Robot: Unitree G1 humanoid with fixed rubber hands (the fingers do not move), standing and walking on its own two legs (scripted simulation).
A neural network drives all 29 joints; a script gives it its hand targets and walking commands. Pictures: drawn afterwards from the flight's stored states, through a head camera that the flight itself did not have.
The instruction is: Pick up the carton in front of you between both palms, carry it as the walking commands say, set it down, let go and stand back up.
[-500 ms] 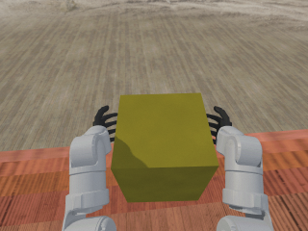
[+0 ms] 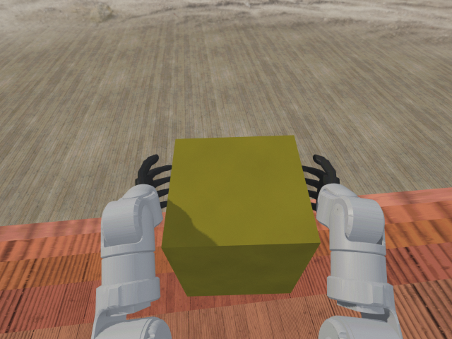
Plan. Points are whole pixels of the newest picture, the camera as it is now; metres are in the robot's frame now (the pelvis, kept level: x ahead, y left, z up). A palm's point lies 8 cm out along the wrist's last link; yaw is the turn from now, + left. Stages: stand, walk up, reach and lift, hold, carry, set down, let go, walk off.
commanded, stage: carry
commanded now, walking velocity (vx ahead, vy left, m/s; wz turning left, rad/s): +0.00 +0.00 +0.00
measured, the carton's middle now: (236, 221) +0.33 -0.01 +0.05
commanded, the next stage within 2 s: none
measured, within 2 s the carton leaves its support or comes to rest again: neither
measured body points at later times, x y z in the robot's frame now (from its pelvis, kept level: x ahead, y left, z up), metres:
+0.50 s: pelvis +0.00 -0.01 +0.00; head -0.03 -0.01 +0.45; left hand +0.34 +0.13 +0.11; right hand +0.33 -0.17 +0.12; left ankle +0.04 +0.06 -0.73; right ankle -0.02 -0.13 -0.73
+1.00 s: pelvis +0.09 +0.00 -0.02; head +0.09 +0.01 +0.43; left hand +0.44 +0.14 +0.07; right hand +0.42 -0.16 +0.07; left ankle +0.07 +0.06 -0.73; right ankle +0.02 -0.13 -0.68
